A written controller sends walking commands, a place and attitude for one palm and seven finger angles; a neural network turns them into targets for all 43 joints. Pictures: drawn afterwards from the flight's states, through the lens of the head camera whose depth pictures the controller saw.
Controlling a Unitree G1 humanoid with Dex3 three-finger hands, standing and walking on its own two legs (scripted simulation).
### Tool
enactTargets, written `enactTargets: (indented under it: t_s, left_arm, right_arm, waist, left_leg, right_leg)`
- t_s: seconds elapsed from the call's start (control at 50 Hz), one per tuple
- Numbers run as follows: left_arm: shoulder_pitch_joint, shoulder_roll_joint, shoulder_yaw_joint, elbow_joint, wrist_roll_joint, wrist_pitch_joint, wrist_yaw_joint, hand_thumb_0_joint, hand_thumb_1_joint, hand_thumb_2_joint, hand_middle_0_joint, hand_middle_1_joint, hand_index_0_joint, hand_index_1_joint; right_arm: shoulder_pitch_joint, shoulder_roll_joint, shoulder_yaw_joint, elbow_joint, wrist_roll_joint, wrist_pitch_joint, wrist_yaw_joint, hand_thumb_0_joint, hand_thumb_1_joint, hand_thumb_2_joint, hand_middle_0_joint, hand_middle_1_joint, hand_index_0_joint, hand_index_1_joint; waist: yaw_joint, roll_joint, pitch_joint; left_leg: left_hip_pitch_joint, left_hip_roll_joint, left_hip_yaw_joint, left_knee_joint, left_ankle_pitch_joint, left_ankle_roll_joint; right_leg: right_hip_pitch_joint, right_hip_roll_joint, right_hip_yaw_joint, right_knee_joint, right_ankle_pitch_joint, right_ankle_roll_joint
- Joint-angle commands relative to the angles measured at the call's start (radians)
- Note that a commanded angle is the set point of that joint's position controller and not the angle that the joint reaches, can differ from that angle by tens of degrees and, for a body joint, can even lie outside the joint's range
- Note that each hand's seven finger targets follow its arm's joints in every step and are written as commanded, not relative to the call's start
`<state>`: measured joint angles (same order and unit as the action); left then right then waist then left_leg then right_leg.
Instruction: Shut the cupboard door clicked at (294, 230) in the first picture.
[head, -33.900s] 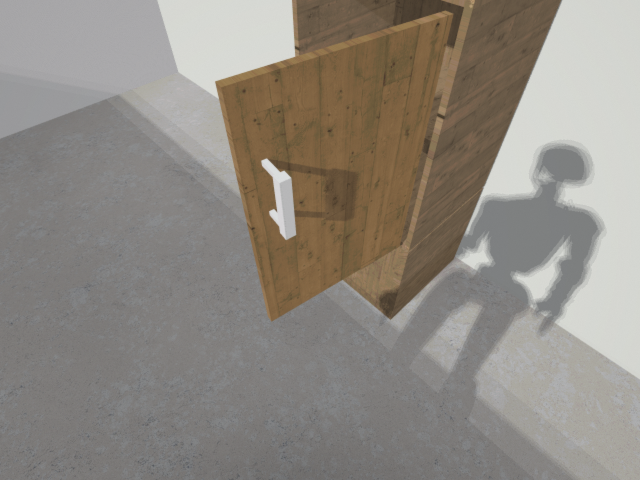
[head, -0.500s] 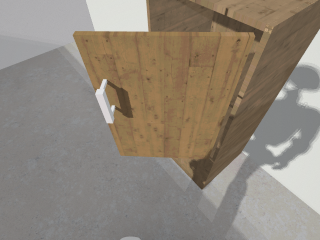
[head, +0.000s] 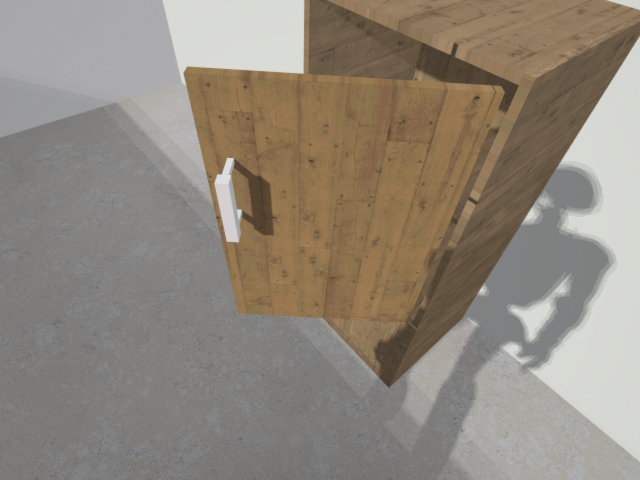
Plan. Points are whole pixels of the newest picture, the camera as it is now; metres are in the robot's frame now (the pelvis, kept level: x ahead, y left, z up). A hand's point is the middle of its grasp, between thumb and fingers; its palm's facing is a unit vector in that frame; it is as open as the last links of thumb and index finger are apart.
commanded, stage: come to a stop and stand still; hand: left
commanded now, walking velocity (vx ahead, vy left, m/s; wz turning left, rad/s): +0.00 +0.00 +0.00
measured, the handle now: (231, 201) +0.50 +0.18 +0.05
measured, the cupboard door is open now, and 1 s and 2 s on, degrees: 47 47 47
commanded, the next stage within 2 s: look again from close up in 0.06 s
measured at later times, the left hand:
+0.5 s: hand out of the picture +0.01 +0.20 -0.18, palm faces +0.02 -0.97 -0.24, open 7.4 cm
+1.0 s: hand (181, 388) +0.22 +0.18 +0.01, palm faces +0.16 -0.99 -0.04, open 6.9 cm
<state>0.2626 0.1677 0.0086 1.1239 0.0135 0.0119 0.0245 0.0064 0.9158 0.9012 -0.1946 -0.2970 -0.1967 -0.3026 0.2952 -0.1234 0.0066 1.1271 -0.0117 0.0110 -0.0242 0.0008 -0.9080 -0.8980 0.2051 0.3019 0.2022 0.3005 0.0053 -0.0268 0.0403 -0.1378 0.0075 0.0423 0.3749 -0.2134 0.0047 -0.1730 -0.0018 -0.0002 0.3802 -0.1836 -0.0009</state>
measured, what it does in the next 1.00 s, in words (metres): stands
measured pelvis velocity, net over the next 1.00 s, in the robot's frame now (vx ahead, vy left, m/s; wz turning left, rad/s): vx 0.00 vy -0.02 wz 0.04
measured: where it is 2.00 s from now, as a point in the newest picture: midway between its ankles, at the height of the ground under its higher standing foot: outside the picture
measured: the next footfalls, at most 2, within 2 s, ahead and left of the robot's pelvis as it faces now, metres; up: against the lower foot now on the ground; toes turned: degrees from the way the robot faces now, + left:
none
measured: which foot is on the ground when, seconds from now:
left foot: down 0.00-1.00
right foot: down 0.00-1.00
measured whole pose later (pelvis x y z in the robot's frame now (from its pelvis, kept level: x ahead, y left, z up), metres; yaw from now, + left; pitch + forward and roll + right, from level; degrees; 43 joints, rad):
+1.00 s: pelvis +0.00 -0.02 -0.04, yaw +2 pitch +6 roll +1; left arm 0.34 0.18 0.18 0.17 -0.23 -0.43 -0.16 0.01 0.91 0.90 -0.28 -0.39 -0.28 -0.39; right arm 0.21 -0.23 -0.05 0.70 0.01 -0.30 -0.03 0.01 -0.91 -0.90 0.21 0.30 0.20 0.30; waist -0.03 -0.01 -0.11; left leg -0.49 0.00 0.01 0.78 -0.39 -0.02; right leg -0.53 -0.02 -0.03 0.82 -0.40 -0.02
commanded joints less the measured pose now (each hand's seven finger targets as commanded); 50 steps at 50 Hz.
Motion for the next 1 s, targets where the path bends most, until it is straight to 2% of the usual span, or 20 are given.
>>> enactTargets:
  t_s: [0.0, 0.12, 0.14, 0.16, 0.18, 0.22, 0.32, 0.7, 0.72, 0.74, 0.76, 0.78, 0.8, 0.82, 0.84, 0.86, 0.9, 0.92, 0.96, 0.98]
  left_arm:
    - [0.049, 0.076, 0.013, -0.032, -0.004, -0.016, 0.003, 0.0, 0.9, 0.9, -0.2, -0.3, -0.2, -0.3]
    - [0.086, 0.056, 0.008, -0.015, -0.005, -0.022, 0.007, 0.0, 0.9, 0.9, -0.2, -0.3, -0.2, -0.3]
    - [0.129, 0.085, -0.012, 0.01, 0.012, -0.054, 0.049, 0.0, 0.9, 0.9, -0.2, -0.3, -0.2, -0.3]
    - [0.113, 0.133, 0.003, -0.029, 0.001, -0.054, 0.039, 0.0, 0.9, 0.9, -0.2, -0.3, -0.2, -0.3]
    - [0.092, 0.131, 0.005, -0.039, 0.001, -0.06, 0.027, 0.0, 0.9, 0.9, -0.2, -0.3, -0.2, -0.3]
    - [0.089, 0.099, -0.004, -0.041, 0.003, -0.05, 0.017, 0.0, 0.9, 0.9, -0.2, -0.3, -0.2, -0.3]
    - [0.079, 0.066, -0.009, -0.051, 0.004, -0.043, 0.012, 0.0, 0.9, 0.9, -0.2, -0.3, -0.2, -0.3]
    - [0.005, 0.17, 0.014, -0.084, 0.0, -0.048, 0.01, 0.0, 0.9, 0.9, -0.2, -0.3, -0.2, -0.3]
    - [0.101, 0.133, 0.01, -0.049, 0.005, -0.051, 0.051, 0.0, 0.9, 0.9, -0.2, -0.3, -0.2, -0.3]
    - [-0.839, 0.805, 0.518, -1.652, -0.105, -0.341, 0.054, 0.0, 0.9, 0.9, -0.2, -0.3, -0.2, -0.3]
    - [-0.046, 0.185, 0.046, -1.193, -0.123, -0.233, 0.034, 0.0, 0.9, 0.9, -0.218, -0.32, -0.218, -0.32]
    - [-0.043, 0.201, 0.112, -1.25, -0.178, -0.196, 0.062, 0.0, 0.9, 0.9, -0.237, -0.34, -0.237, -0.34]
    - [0.181, -0.029, 0.008, -1.07, -0.173, -0.11, 0.046, 0.0, 0.9, 0.9, -0.255, -0.36, -0.255, -0.36]
    - [-0.02, 0.088, 0.082, -1.21, -0.18, -0.149, 0.045, 0.0, 0.9, 0.9, -0.273, -0.38, -0.273, -0.38]
    - [0.085, 0.129, 0.161, -1.16, -0.181, -0.188, 0.024, 0.0, 0.9, 0.9, -0.292, -0.4, -0.292, -0.4]
    - [0.187, 0.086, 0.156, -1.062, -0.193, -0.239, -0.013, 0.0, 0.9, 0.9, -0.31, -0.42, -0.31, -0.42]
    - [0.41, 0.035, 0.198, -0.845, -0.235, -0.359, -0.119, 0.0, 0.9, 0.9, -0.347, -0.46, -0.347, -0.46]
    - [0.461, 0.015, 0.204, -0.833, -0.264, -0.439, -0.187, 0.0, 0.9, 0.9, -0.365, -0.48, -0.365, -0.48]
    - [0.466, 0.068, 0.25, -0.855, -0.298, -0.582, -0.328, 0.0, 0.9, 0.9, -0.402, -0.52, -0.402, -0.52]
    - [0.444, 0.123, 0.289, -0.826, -0.307, -0.62, -0.399, 0.0, 0.9, 0.9, -0.42, -0.54, -0.42, -0.54]
  right_arm:
    - [0.058, -0.119, -0.026, -0.028, 0.003, -0.02, -0.01, 0.0, -0.9, -0.9, 0.2, 0.3, 0.2, 0.3]
    - [0.07, -0.103, -0.023, -0.014, 0.006, -0.029, -0.014, 0.0, -0.9, -0.9, 0.2, 0.3, 0.2, 0.3]
    - [-0.031, -0.144, -0.014, -0.078, 0.008, -0.053, 0.002, 0.0, -0.9, -0.9, 0.2, 0.3, 0.2, 0.3]
    - [0.022, -0.088, -0.012, -0.102, 0.001, -0.044, 0.005, 0.0, -0.9, -0.9, 0.2, 0.3, 0.2, 0.3]
    - [0.018, -0.089, -0.01, -0.101, -0.012, -0.047, 0.007, 0.0, -0.9, -0.9, 0.2, 0.3, 0.2, 0.3]
    - [0.063, -0.107, -0.014, -0.112, -0.007, -0.05, 0.002, 0.0, -0.9, -0.9, 0.2, 0.3, 0.2, 0.3]
    - [0.058, -0.133, -0.018, -0.136, -0.003, -0.052, -0.001, 0.0, -0.9, -0.9, 0.2, 0.3, 0.2, 0.3]
    - [-0.026, -0.197, -0.025, -0.101, -0.003, -0.06, -0.006, 0.0, -0.9, -0.9, 0.2, 0.3, 0.2, 0.3]
    - [-0.066, -0.2, -0.027, -0.149, 0.012, -0.053, 0.003, 0.0, -0.9, -0.9, 0.2, 0.3, 0.2, 0.3]
    - [0.014, -0.393, -0.086, -0.4, 0.011, -0.235, -0.104, 0.0, -0.9, -0.9, 0.2, 0.3, 0.2, 0.3]
    - [-0.101, -0.242, -0.019, -0.407, 0.077, -0.302, -0.115, 0.0, -0.9, -0.9, 0.2, 0.3, 0.2, 0.3]
    - [-0.124, -0.254, -0.01, -0.406, 0.048, -0.332, -0.097, 0.0, -0.9, -0.9, 0.2, 0.3, 0.2, 0.3]
    - [-0.088, -0.185, -0.029, -0.39, 0.047, -0.348, -0.059, 0.0, -0.9, -0.9, 0.2, 0.3, 0.2, 0.3]
    - [-0.076, -0.244, -0.062, -0.439, 0.051, -0.363, -0.042, 0.0, -0.9, -0.9, 0.2, 0.3, 0.2, 0.3]
    - [-0.097, -0.238, -0.075, -0.477, 0.039, -0.37, -0.04, 0.0, -0.9, -0.9, 0.2, 0.3, 0.2, 0.3]
    - [-0.116, -0.23, -0.076, -0.493, 0.032, -0.37, -0.034, 0.0, -0.9, -0.9, 0.2, 0.3, 0.2, 0.3]
    - [-0.133, -0.212, -0.093, -0.53, 0.03, -0.36, -0.016, 0.0, -0.9, -0.9, 0.2, 0.3, 0.2, 0.3]
    - [-0.138, -0.212, -0.099, -0.55, 0.022, -0.356, -0.006, 0.0, -0.9, -0.9, 0.2, 0.3, 0.2, 0.3]
    - [-0.16, -0.223, -0.112, -0.602, 0.025, -0.355, 0.006, 0.0, -0.9, -0.9, 0.2, 0.3, 0.2, 0.3]
    - [-0.161, -0.231, -0.111, -0.626, 0.033, -0.354, 0.014, 0.0, -0.9, -0.9, 0.2, 0.3, 0.2, 0.3]
  waist:
    - [-0.002, -0.003, 0.042]
    - [0.0, 0.03, 0.028]
    - [0.023, 0.164, 0.047]
    - [-0.013, 0.166, -0.024]
    - [-0.006, 0.233, 0.001]
    - [-0.013, 0.143, -0.02]
    - [-0.008, 0.011, 0.029]
    - [-0.001, 0.02, -0.044]
    - [0.02, -0.093, -0.046]
    - [-0.12, -0.011, -0.382]
    - [-0.034, 0.332, -0.461]
    - [0.023, 0.36, -0.445]
    - [-0.025, 0.27, -0.284]
    - [-0.039, 0.248, -0.166]
    - [-0.022, 0.132, -0.12]
    - [-0.012, -0.017, -0.021]
    - [0.031, -0.255, 0.033]
    - [0.044, -0.316, 0.005]
    - [0.059, -0.307, -0.098]
    - [0.061, -0.223, -0.122]
  left_leg:
    - [-0.069, 0.083, -0.086, -0.106, -0.055, 0.011]
    - [-0.048, 0.09, -0.085, -0.097, 0.022, 0.013]
    - [-0.111, 0.108, -0.033, 0.098, 0.17, -0.009]
    - [-0.1, 0.05, -0.066, 0.06, -0.028, -0.01]
    - [-0.099, 0.042, -0.074, 0.042, 0.004, 0.0]
    - [-0.126, 0.078, -0.112, 0.019, -0.045, 0.019]
    - [-0.157, 0.089, -0.145, -0.031, -0.059, 0.04]
    - [-0.024, 0.083, -0.089, 0.002, 0.202, 0.033]
    - [-0.07, 0.123, -0.05, 0.179, 0.28, 0.005]
    - [0.186, 0.064, -0.081, 0.247, 0.432, 0.027]
    - [0.216, 0.021, -0.062, 0.219, 0.501, 0.014]
    - [0.191, 0.035, -0.058, 0.186, 0.624, -0.027]
    - [0.069, 0.035, -0.069, 0.14, 0.528, -0.026]
    - [-0.06, 0.016, -0.081, 0.174, 0.348, -0.032]
    - [-0.16, 0.002, -0.075, 0.204, 0.26, -0.022]
    - [-0.263, -0.011, -0.073, 0.232, 0.18, -0.017]
    - [-0.427, -0.034, -0.056, 0.312, 0.048, -0.023]
    - [-0.494, -0.045, -0.046, 0.362, -0.006, -0.026]
    - [-0.579, -0.057, -0.029, 0.455, -0.055, -0.032]
    - [-0.596, -0.059, -0.028, 0.497, -0.052, -0.032]
  right_leg:
    - [-0.015, -0.083, 0.095, -0.088, -0.048, -0.021]
    - [-0.004, -0.088, 0.085, -0.067, 0.033, -0.023]
    - [-0.024, -0.137, 0.069, -0.003, 0.239, -0.027]
    - [-0.022, -0.138, 0.107, 0.002, 0.01, -0.048]
    - [-0.054, -0.131, 0.099, 0.014, 0.021, -0.056]
    - [-0.057, -0.088, 0.063, 0.044, -0.112, -0.046]
    - [-0.071, -0.075, 0.054, 0.067, -0.083, -0.036]
    - [0.004, -0.108, 0.075, 0.061, 0.195, -0.039]
    - [0.014, -0.148, 0.088, 0.07, 0.449, -0.013]
    - [0.015, -0.054, 0.021, 0.28, 0.372, -0.013]
    - [-0.12, 0.005, -0.063, 0.387, 0.123, -0.01]
    - [-0.095, -0.007, -0.074, 0.271, 0.048, -0.028]
    - [-0.146, -0.018, -0.078, 0.201, 0.052, -0.014]
    - [-0.157, -0.025, -0.066, 0.183, 0.1, -0.018]
    - [-0.193, -0.025, -0.081, 0.196, 0.088, -0.02]
    - [-0.259, -0.01, -0.099, 0.22, 0.063, -0.018]
    - [-0.339, -0.015, -0.079, 0.268, -0.012, -0.01]
    - [-0.354, -0.025, -0.054, 0.306, -0.015, 0.0]
    - [-0.343, -0.048, 0.014, 0.377, 0.026, 0.006]
    - [-0.341, -0.065, 0.054, 0.413, 0.068, -0.004]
